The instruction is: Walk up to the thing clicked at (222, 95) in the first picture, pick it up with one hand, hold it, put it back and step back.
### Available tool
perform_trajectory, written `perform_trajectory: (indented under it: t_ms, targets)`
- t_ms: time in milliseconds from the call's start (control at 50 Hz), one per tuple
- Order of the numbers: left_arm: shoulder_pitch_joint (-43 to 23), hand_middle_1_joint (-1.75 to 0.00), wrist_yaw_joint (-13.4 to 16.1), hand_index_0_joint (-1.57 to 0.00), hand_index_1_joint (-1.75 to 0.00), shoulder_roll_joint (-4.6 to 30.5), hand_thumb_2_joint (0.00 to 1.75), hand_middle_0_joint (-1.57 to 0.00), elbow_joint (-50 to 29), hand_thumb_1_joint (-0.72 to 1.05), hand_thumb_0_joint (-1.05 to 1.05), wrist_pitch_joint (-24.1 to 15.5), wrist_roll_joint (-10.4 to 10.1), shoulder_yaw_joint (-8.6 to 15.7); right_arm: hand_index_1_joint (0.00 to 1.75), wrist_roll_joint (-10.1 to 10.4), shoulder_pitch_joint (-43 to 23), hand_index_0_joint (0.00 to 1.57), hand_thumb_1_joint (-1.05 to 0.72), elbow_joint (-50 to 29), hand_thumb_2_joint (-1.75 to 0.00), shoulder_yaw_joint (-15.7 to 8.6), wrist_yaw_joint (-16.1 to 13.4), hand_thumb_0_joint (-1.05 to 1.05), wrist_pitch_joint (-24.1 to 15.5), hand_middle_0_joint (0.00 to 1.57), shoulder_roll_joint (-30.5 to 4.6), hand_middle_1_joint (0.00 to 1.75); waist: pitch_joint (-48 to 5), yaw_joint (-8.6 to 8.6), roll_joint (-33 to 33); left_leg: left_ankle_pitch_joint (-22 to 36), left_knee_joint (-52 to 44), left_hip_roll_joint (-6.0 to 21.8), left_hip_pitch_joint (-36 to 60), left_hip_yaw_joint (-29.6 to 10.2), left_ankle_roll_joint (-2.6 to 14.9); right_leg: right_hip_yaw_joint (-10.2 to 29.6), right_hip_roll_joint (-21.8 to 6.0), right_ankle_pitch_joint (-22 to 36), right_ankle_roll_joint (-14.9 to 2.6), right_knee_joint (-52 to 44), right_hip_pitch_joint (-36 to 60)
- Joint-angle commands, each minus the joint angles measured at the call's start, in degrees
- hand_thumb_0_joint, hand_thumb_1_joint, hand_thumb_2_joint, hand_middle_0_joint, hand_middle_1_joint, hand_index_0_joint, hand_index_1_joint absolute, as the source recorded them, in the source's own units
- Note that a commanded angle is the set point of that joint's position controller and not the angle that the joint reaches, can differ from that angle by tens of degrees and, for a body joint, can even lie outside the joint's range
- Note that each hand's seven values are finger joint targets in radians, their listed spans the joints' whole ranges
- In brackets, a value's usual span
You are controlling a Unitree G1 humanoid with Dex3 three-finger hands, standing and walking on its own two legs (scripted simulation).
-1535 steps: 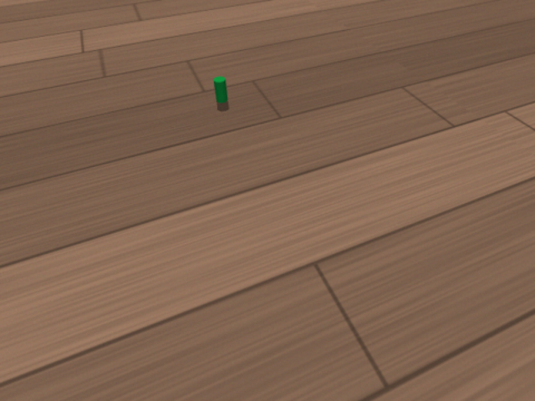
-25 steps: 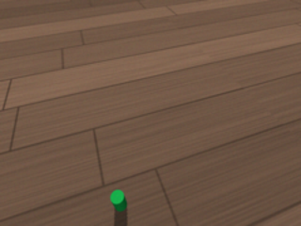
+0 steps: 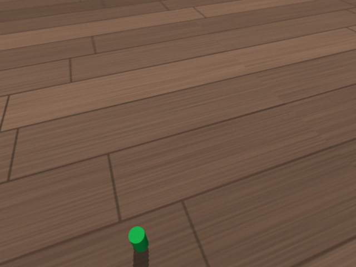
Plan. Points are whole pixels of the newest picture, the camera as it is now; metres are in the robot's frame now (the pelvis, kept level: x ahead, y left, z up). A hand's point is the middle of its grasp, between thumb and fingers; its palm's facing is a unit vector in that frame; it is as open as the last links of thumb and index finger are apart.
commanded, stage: stand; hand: left
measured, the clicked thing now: (138, 239) +0.39 +0.24 -0.71
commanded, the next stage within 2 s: step back in 0.46 s
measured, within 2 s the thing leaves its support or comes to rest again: neither
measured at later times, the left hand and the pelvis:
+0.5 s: hand out of the picture +0.08 +0.25 -0.16, palm faces -0.02 -0.94 -0.34, open 7.4 cm; pelvis +0.00 +0.00 +0.00, yaw +0 degrees
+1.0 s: hand out of the picture +0.06 +0.30 -0.18, palm faces -0.09 -0.93 -0.35, open 7.4 cm; pelvis -0.07 +0.05 -0.02, yaw -3 degrees
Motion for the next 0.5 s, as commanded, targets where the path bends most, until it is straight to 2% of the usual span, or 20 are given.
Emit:
perform_trajectory:
  t_ms: [0, 120, 200, 260, 420, 440, 480]
  targets:
    - [-1.7, -0.3, 0.8, -0.2, -0.3, 11.9, 0.9, -0.2, -3.3, 0.9, 0.0, -1.0, -0.2, 2.3, 0.3, 0.0, -1.6, 0.2, -0.9, -2.8, -0.9, -2.3, -0.7, 0.0, -1.0, 0.2, -11.7, 0.3, -2.7, -0.13, 0.2, 2.4, -3.2, 5.9, 0.2, -5.0, 1.41, 5.1, -6.1, 3.1, -1.71, -4.1, -1.3]
    - [-1.5, -0.3, 0.9, -0.2, -0.3, 11.9, 0.9, -0.2, -3.3, 0.9, 0.0, -1.2, -0.1, 2.3, 0.3, 0.1, -1.8, 0.2, -0.9, -3.2, -0.9, -2.2, -0.7, 0.0, -1.0, 0.2, -11.2, 0.3, -4.1, -0.13, -2.0, 5.8, -2.7, 6.3, 1.0, -5.1, 1.65, 4.6, -6.1, 6.4, -1.7, -3.5, -0.3]
    - [-1.7, -0.3, 0.9, -0.2, -0.3, 12.4, 0.9, -0.2, -3.6, 0.9, 0.0, -1.2, -0.2, 2.4, 0.3, 0.1, -2.0, 0.2, -0.9, -3.1, -0.9, -2.2, -0.7, 0.0, -1.0, 0.2, -11.5, 0.3, -4.9, -0.13, -0.7, 8.2, -2.0, 6.5, 2.3, -4.7, 1.55, 4.8, -6.3, 9.4, -1.76, -3.0, 0.1]
    - [-1.4, -0.3, 0.9, -0.2, -0.3, 11.9, 0.9, -0.2, -3.4, 0.9, 0.0, -1.1, -0.4, 2.2, 0.3, 0.0, -1.9, 0.2, -0.9, -3.0, -0.9, -2.1, -0.7, 0.0, -0.8, 0.2, -11.6, 0.3, -3.0, -0.12, -0.9, 5.4, -2.6, 6.3, 1.3, -4.6, 1.4, 4.9, -6.1, 6.2, -1.69, -3.6, -0.9]
    - [-1.2, -0.3, 0.8, -0.2, -0.3, 12.2, 0.9, -0.2, -3.8, 0.9, 0.0, -1.1, -0.3, 2.3, 0.3, 0.2, -1.9, 0.2, -0.9, -3.4, -0.9, -2.1, -0.7, 0.0, -1.0, 0.2, -11.6, 0.3, -3.2, -0.14, -0.9, 5.7, -2.8, 6.5, 1.3, -4.8, 1.39, 5.0, -6.0, 6.3, -1.87, -3.6, -1.0]
    - [-0.7, -0.3, 1.0, -0.2, -0.3, 16.5, 0.9, -0.2, -5.5, 0.9, 0.0, -0.5, -1.4, 5.0, 0.3, 0.2, -4.1, 0.2, -0.9, -4.8, -0.9, -3.4, -0.4, 0.0, 0.1, 0.2, -15.0, 0.3, 2.4, 0.37, -0.8, 12.7, 3.6, 5.4, -2.2, -5.5, 2.88, 6.3, -5.2, 16.2, -2.43, 1.0, -5.9]
    - [0.1, -0.3, 1.4, -0.2, -0.3, 16.2, 0.9, -0.2, -7.5, 0.9, 0.0, -0.2, -1.5, 5.5, 0.3, 0.9, -2.0, 0.2, -0.9, -6.2, -0.9, -3.5, -0.4, 0.0, 0.7, 0.2, -13.7, 0.3, -2.3, -0.25, -1.3, 14.6, 7.8, 4.9, -2.7, -4.1, 3.33, 6.2, -6.1, 20.3, -4.12, 3.5, -3.4]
